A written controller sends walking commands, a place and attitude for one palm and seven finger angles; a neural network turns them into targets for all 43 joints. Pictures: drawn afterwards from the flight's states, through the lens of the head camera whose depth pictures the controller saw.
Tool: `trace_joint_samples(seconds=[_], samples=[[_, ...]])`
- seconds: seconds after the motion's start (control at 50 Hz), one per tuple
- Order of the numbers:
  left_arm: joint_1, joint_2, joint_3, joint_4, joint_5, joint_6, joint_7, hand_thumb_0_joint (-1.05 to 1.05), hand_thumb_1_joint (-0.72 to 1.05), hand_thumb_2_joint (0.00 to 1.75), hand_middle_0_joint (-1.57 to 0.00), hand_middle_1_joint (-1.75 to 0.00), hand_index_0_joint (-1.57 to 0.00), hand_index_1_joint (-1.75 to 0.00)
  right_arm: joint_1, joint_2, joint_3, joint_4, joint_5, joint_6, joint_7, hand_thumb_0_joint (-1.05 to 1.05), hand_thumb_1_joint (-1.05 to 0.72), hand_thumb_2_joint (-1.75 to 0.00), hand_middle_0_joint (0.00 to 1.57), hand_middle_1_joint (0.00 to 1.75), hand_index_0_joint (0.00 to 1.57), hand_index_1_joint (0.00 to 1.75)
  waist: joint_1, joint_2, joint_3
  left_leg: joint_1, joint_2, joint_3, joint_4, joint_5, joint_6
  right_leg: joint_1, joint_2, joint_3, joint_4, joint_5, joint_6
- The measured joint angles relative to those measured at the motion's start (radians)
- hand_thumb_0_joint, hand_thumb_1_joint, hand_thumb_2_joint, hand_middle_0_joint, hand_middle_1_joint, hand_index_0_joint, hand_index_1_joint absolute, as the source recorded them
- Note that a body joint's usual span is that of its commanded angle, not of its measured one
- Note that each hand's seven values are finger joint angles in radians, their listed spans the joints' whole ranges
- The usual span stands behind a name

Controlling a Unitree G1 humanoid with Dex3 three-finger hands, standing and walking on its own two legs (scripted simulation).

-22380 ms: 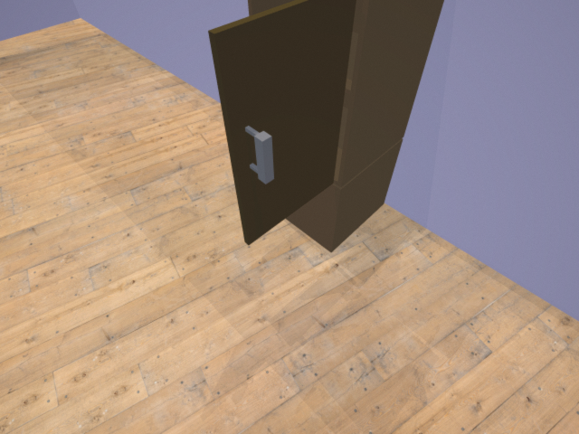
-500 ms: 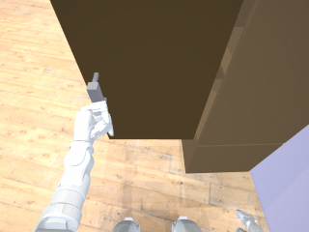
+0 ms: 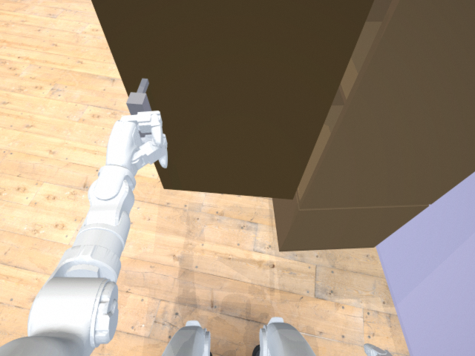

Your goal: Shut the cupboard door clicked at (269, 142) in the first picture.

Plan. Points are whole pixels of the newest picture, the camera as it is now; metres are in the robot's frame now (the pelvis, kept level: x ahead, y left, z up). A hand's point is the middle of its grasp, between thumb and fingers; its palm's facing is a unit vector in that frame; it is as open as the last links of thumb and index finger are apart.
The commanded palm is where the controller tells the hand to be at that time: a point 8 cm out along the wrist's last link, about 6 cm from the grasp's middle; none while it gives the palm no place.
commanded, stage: push the door shut along its arc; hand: left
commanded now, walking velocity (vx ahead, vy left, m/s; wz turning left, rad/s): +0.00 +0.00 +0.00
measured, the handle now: (148, 114) +0.53 +0.16 +0.07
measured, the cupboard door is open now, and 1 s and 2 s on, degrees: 82 66 58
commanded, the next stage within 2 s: pull the fist back off the door in 1.36 s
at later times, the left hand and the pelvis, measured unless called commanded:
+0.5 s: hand (174, 123) +0.51 +0.11 +0.07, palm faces -0.25 -0.97 -0.04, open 3.1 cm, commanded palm +0.51 +0.13 +0.07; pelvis -0.01 +0.01 -0.02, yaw -1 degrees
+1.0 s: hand (206, 99) +0.57 +0.05 +0.07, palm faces -0.38 -0.92 -0.02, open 3.0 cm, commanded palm +0.57 +0.09 +0.07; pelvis +0.01 +0.01 -0.03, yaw -3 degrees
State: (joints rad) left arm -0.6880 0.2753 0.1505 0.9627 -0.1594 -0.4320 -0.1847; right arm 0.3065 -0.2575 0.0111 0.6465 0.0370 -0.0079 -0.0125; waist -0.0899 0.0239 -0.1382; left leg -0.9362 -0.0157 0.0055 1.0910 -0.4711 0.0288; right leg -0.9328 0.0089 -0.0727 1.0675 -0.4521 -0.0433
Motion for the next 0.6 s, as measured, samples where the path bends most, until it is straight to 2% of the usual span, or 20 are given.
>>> trace_joint_samples(seconds=[0.28,0.6], samples=[[-0.184,0.076,0.031,0.160,0.015,0.016,-0.054,0.01,0.90,0.90,-1.31,-1.50,-1.32,-1.50,0.057,-0.014,0.001,0.018,-0.015,0.001,0.012,0.00,-0.91,-0.90,0.20,0.30,0.20,0.30,-0.054,0.009,-0.002,-0.098,0.004,0.002,0.048,-0.003,0.012,-0.091,0.003,0.000,0.030,0.009,0.010],[-0.367,0.128,0.001,0.263,0.053,0.075,-0.104,0.01,0.90,0.90,-1.30,-1.50,-1.29,-1.50,0.070,-0.013,0.018,0.017,-0.031,-0.011,0.025,0.00,-0.91,-0.90,0.20,0.30,0.20,0.30,-0.103,0.017,0.004,-0.185,0.007,-0.005,0.097,-0.018,0.022,-0.166,0.005,-0.008,0.057,0.003,0.018]])
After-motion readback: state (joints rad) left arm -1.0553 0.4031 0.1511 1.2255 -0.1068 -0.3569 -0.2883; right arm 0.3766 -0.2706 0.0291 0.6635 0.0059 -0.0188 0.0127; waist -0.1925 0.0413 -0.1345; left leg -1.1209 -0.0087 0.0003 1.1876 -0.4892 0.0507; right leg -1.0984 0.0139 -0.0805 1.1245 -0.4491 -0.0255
